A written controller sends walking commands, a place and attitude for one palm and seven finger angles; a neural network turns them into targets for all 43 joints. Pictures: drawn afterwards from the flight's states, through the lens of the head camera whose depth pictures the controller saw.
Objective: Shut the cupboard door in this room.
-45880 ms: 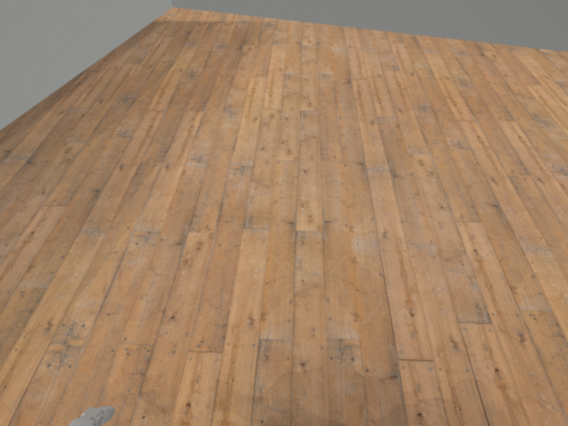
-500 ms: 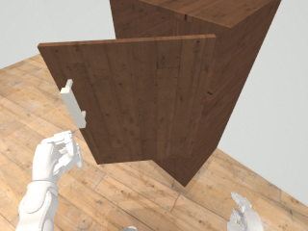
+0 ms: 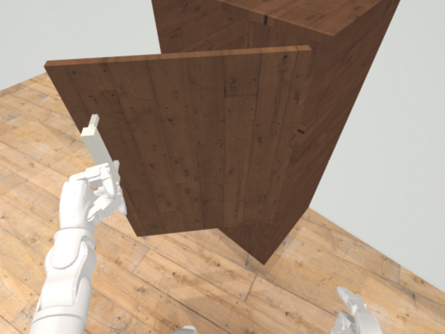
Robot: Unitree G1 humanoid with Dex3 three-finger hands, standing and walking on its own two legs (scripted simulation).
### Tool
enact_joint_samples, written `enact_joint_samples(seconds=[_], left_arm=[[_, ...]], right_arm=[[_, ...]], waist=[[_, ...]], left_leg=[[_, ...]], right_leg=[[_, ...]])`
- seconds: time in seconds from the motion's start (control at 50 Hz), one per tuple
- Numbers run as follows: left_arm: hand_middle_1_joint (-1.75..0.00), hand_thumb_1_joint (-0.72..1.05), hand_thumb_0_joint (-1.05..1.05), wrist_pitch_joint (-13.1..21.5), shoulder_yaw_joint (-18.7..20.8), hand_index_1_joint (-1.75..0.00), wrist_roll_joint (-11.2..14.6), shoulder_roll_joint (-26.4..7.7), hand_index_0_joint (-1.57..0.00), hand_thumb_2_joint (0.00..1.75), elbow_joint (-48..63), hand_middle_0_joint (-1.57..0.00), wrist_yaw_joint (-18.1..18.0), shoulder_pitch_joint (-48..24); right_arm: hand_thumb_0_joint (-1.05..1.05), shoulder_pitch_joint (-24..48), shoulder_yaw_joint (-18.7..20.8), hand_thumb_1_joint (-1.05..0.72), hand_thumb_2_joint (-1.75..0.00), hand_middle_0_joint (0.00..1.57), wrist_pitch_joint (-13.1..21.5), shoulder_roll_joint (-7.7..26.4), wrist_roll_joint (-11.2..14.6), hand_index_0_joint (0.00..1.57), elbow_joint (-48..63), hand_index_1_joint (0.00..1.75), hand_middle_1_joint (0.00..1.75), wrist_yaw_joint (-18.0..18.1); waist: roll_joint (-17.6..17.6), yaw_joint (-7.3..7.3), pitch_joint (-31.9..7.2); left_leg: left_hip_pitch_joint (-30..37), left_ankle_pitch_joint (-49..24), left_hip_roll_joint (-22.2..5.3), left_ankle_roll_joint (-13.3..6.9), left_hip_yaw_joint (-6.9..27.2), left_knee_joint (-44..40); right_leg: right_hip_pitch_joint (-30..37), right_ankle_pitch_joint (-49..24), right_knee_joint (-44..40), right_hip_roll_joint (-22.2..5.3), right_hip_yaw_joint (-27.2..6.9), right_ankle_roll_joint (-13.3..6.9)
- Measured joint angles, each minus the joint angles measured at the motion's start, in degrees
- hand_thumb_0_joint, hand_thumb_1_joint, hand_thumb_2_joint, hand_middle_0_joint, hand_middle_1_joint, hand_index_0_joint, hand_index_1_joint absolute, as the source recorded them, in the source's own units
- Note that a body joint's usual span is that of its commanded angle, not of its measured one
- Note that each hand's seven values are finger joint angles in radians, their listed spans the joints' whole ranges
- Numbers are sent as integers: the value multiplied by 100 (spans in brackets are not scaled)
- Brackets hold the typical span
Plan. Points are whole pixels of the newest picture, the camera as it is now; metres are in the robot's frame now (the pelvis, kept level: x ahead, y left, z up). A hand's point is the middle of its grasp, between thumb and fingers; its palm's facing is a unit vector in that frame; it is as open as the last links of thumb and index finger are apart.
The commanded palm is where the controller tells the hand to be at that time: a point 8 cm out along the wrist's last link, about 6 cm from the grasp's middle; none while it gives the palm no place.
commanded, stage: bring the fist close to the handle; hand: left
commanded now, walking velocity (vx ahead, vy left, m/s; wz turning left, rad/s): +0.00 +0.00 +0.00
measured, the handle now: (104, 151) +0.43 +0.26 +0.09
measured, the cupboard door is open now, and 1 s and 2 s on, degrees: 48 46 31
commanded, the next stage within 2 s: push the door shut along its arc in 0.58 s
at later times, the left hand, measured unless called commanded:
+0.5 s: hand (118, 187) +0.34 +0.21 +0.09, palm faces +0.20 -0.98 +0.00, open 3.1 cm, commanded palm +0.31 +0.25 +0.09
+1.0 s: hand (121, 173) +0.37 +0.21 +0.09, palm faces +0.12 -0.99 -0.01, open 3.1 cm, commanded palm +0.35 +0.26 +0.09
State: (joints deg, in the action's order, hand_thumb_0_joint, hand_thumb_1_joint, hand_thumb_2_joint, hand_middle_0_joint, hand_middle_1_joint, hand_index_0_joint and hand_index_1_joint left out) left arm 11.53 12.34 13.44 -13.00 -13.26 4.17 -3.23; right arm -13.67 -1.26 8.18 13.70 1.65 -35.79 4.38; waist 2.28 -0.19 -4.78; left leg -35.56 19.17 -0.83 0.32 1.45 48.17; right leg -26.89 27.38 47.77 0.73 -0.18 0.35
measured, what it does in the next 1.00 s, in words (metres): stands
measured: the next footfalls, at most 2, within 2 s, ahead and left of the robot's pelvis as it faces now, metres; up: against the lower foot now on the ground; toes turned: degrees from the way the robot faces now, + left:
none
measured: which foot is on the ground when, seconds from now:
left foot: down 0.00-1.00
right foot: down 0.00-1.00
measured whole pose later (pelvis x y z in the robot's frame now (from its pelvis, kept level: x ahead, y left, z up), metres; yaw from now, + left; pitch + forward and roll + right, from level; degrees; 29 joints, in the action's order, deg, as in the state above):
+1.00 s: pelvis +0.00 +0.00 +0.00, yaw +0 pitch +8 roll -1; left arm 13.8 16.0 12.9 -17.4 -32.5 9.4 -18.7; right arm -14.6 -1.4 4.7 14.2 1.9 -36.7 4.3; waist 2.1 1.3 -4.8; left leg -37.6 19.1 -1.2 0.3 1.6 48.7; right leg -28.8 27.0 47.8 1.2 -0.1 0.4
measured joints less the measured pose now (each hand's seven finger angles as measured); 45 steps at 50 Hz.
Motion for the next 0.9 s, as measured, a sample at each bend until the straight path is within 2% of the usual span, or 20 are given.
enact_joint_samples(seconds=[0.24,0.5,0.74,0.9], left_arm=[[-150,90,2,44,131,-150,-132,-60,-130,90,-754,-130,-118,-711],[-150,90,2,139,255,-150,-58,-44,-130,90,-650,-130,-42,-395],[-150,90,2,163,163,-150,-46,-68,-130,90,-817,-130,68,-625],[-150,90,2,179,253,-150,-112,-270,-131,90,-1474,-130,249,-1238]], right_arm=[[1,-36,-8,-90,-90,20,-164,-10,-29,21,-60,30,30,-39],[1,-145,69,-90,-90,20,-311,31,-12,20,-14,30,30,-78],[1,-25,45,-90,-90,20,-278,34,9,20,-35,30,30,-28],[1,16,-26,-90,-90,20,-306,7,7,21,-56,30,30,-5]], waist=[[-28,61,-3],[-37,82,-42],[-6,46,-34],[-29,115,4]], left_leg=[[-83,3,-14,-17,-37,-1],[-13,31,-36,-27,-92,-53],[-73,13,-15,-24,-22,-5],[-147,-10,-25,-8,8,27]], right_leg=[[-93,-18,-15,7,-38,16],[-39,-24,-82,20,-95,25],[-61,-26,-56,11,-23,21],[-133,-33,-12,26,4,6]])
